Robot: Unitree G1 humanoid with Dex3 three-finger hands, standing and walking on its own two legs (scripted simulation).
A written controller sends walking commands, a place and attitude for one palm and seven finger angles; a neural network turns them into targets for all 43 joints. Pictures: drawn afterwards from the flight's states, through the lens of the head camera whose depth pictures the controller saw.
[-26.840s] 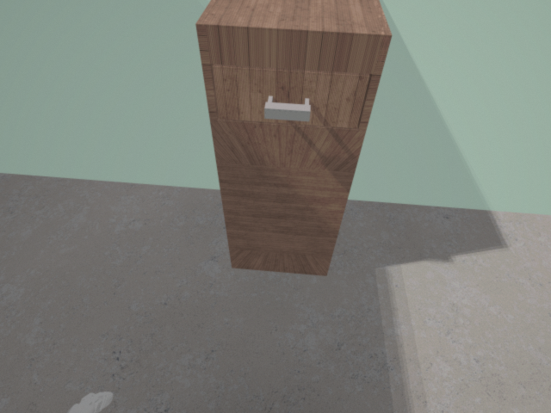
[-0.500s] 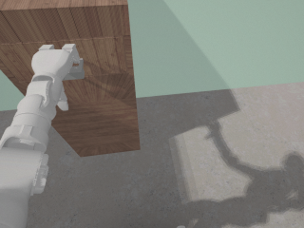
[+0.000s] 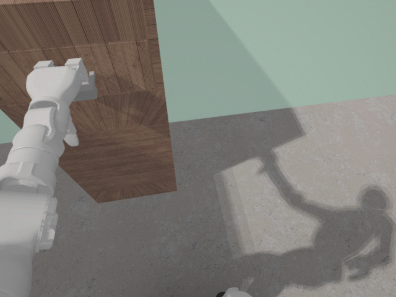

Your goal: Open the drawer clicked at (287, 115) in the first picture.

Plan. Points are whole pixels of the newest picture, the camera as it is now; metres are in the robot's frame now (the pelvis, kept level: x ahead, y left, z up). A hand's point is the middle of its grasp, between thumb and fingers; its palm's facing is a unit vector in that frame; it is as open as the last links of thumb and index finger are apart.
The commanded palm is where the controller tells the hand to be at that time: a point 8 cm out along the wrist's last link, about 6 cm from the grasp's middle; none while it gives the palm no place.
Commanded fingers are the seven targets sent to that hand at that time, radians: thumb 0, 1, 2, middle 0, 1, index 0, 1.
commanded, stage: lower the fingers behind the handle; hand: left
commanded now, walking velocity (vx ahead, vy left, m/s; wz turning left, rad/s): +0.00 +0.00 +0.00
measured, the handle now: (71, 85) +0.56 +0.26 +0.07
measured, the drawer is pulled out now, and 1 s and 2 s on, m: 0.00 0.00 0.00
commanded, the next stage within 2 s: lift the fingers back up to retry in 0.62 s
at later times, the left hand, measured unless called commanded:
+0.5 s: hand (69, 104) +0.50 +0.25 +0.07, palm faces -0.03 +0.02 -1.00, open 13.9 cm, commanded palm +0.48 +0.24 +0.10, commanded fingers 0.00 -0.50 0.30 -0.30 -1.20 -0.30 -1.20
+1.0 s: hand (68, 104) +0.50 +0.25 +0.07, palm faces -0.06 +0.01 -1.00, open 13.9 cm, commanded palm +0.48 +0.24 +0.14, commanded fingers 0.00 -0.50 0.30 -0.30 -1.20 -0.30 -1.20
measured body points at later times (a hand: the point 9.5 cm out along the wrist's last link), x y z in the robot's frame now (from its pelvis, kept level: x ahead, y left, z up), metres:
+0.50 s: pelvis -0.01 +0.00 -0.01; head +0.09 +0.01 +0.43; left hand +0.49 +0.25 +0.12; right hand +0.00 -0.27 -0.13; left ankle -0.04 +0.10 -0.71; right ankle +0.00 -0.13 -0.71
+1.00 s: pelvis +0.00 +0.00 +0.00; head +0.09 +0.00 +0.44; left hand +0.49 +0.25 +0.13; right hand +0.00 -0.27 -0.13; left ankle -0.04 +0.10 -0.71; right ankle +0.00 -0.13 -0.71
